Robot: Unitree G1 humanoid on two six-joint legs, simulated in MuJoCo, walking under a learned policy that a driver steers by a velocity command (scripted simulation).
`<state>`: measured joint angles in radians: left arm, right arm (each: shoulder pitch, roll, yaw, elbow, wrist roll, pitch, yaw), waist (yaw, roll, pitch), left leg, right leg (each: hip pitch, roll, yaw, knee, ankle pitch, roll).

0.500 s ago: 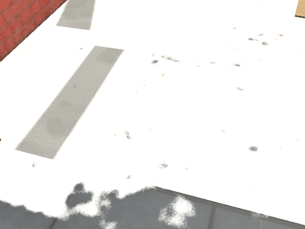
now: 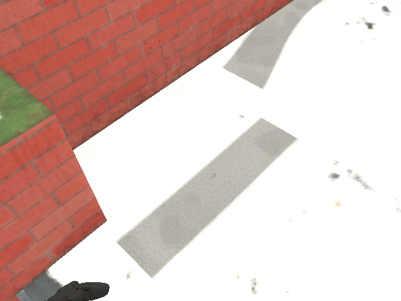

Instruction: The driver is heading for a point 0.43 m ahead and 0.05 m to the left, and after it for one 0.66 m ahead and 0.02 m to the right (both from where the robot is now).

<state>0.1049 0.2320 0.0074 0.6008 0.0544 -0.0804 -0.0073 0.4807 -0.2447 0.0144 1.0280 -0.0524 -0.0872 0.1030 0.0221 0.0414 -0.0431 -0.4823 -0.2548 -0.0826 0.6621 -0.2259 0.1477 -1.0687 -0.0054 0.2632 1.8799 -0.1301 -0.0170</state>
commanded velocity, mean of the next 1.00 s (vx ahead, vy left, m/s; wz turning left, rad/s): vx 0.39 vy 0.00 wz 0.61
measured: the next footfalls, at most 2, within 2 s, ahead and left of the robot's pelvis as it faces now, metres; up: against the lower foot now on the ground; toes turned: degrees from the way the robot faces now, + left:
right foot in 0.26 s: +0.29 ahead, -0.17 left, +0.00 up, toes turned +26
left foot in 0.74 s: +0.19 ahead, +0.12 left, +0.00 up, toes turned +41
